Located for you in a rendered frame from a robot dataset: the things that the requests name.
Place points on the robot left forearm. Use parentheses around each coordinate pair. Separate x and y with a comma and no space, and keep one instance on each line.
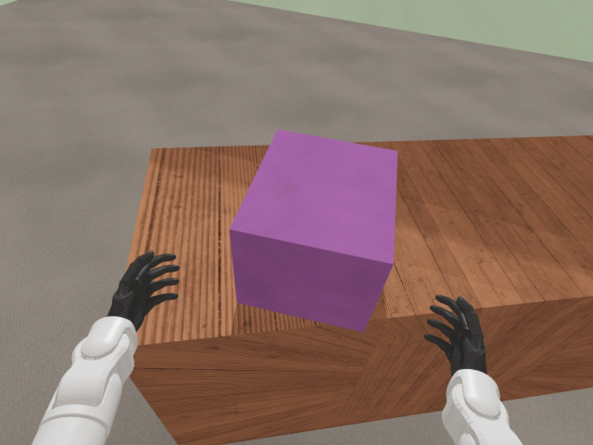
(84,405)

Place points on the robot right forearm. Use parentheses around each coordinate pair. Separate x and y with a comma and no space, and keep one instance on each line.
(474,415)

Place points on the left robot hand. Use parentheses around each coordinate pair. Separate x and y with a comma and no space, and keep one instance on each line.
(133,300)

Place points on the pedestal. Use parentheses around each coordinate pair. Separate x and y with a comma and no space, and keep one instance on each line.
(505,223)

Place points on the carton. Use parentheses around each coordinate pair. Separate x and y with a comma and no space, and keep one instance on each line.
(314,236)

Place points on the right robot hand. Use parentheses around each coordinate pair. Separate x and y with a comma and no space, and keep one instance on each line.
(467,349)

